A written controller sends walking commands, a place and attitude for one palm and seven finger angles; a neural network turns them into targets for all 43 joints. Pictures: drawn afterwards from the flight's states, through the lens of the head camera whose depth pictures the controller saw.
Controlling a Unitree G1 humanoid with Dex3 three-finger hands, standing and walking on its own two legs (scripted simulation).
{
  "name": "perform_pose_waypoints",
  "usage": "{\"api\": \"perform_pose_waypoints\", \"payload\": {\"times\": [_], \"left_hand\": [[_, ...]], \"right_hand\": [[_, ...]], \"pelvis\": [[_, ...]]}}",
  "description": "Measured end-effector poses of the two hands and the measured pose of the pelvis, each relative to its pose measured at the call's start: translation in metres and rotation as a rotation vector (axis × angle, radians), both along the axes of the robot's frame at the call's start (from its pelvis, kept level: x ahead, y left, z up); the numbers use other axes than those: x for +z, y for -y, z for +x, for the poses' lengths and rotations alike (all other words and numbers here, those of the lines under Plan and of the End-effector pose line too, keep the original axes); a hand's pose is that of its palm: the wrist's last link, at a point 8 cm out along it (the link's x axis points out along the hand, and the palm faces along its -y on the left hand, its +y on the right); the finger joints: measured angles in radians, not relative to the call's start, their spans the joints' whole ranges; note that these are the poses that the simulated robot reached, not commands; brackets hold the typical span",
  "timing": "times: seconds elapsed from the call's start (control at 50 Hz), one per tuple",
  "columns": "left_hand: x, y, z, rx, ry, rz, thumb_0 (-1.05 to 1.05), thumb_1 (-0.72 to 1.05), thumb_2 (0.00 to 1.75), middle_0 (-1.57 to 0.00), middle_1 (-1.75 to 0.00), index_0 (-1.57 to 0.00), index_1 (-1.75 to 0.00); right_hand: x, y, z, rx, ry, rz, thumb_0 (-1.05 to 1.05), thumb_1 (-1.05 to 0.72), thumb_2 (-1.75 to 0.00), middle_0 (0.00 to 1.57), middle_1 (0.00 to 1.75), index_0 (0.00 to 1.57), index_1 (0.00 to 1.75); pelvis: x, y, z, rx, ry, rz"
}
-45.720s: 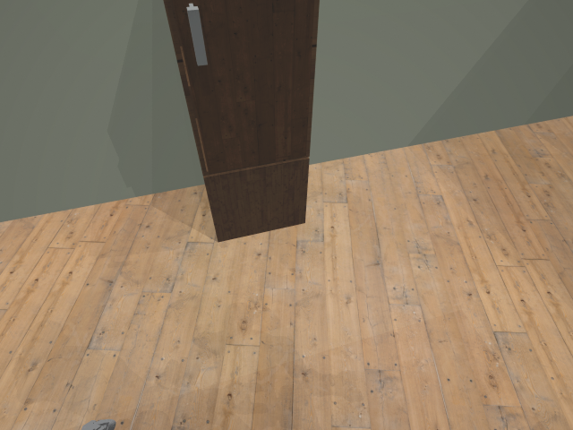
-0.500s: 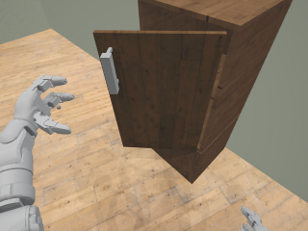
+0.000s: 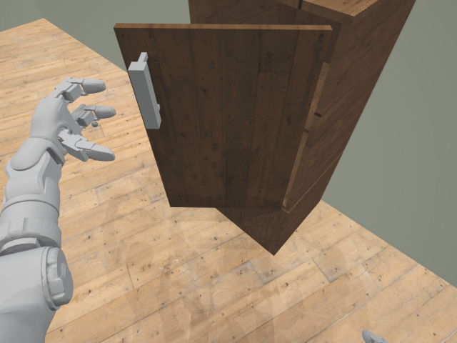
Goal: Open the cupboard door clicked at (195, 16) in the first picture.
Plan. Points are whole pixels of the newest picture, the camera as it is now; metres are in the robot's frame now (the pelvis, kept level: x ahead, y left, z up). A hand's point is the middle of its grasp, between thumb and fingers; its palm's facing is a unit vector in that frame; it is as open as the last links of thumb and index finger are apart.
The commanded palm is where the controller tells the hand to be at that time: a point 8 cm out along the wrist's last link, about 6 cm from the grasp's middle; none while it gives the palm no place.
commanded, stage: move the hooked fingers beside the handle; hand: left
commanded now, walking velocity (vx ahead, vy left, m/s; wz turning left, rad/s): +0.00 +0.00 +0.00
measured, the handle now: (148, 91) +0.55 +0.15 +0.15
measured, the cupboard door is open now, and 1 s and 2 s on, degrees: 42 41 40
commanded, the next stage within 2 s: slide the fingers in behind the handle in 1.32 s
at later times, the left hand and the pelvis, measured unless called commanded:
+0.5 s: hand (114, 101) +0.50 +0.21 +0.16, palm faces -0.05 -1.00 +0.01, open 14.0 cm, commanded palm +0.49 +0.26 +0.15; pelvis +0.00 +0.01 -0.01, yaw -1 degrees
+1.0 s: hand (119, 101) +0.51 +0.20 +0.15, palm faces -0.04 -1.00 +0.01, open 14.0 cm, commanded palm +0.48 +0.26 +0.15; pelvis +0.02 +0.01 -0.01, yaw -1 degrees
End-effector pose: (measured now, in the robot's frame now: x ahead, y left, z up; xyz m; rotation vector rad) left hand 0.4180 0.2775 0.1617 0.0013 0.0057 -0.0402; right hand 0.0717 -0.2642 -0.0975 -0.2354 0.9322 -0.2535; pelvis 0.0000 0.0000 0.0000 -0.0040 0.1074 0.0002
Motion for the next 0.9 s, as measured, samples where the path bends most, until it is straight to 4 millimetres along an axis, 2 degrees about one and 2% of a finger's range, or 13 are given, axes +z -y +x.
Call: {"api": "perform_pose_waypoints", "payload": {"times": [0.2, 0.58, 0.68, 0.78, 0.9], "left_hand": [[-0.001, 0.007, 0.022, -0.002, 0.007, 0.000, -0.01, -0.50, 0.30, -0.30, -1.20, -0.30, -1.20], [-0.002, 0.020, 0.075, -0.011, -0.009, -0.011, -0.01, -0.50, 0.30, -0.30, -1.20, -0.30, -1.20], [-0.006, 0.018, 0.081, -0.005, -0.017, -0.008, -0.01, -0.50, 0.30, -0.30, -1.21, -0.30, -1.20], [-0.010, 0.018, 0.080, -0.010, -0.002, -0.006, -0.01, -0.50, 0.30, -0.30, -1.21, -0.30, -1.20], [-0.012, 0.021, 0.077, -0.002, 0.004, -0.013, -0.01, -0.50, 0.30, -0.29, -1.20, -0.30, -1.20]], "right_hand": [[-0.008, -0.002, -0.032, -0.049, -0.115, 0.006, 0.01, -0.90, -0.90, 0.20, 0.30, 0.20, 0.30], [-0.010, 0.000, -0.077, -0.113, -0.278, -0.013, 0.01, -0.90, -0.90, 0.20, 0.30, 0.20, 0.30], [-0.010, -0.002, -0.089, -0.130, -0.323, -0.003, 0.01, -0.90, -0.90, 0.20, 0.30, 0.20, 0.30], [-0.011, -0.006, -0.092, -0.141, -0.345, 0.012, 0.01, -0.90, -0.90, 0.20, 0.30, 0.20, 0.30], [-0.013, -0.008, -0.079, -0.130, -0.324, 0.026, 0.01, -0.90, -0.90, 0.20, 0.30, 0.20, 0.30]], "pelvis": [[-0.001, -0.004, 0.003, -0.008, -0.030, -0.003], [-0.007, -0.006, 0.003, -0.013, -0.114, -0.013], [-0.008, -0.007, 0.005, -0.020, -0.129, -0.014], [-0.008, -0.007, 0.009, -0.026, -0.132, -0.015], [-0.008, -0.007, 0.014, -0.022, -0.123, -0.018]]}}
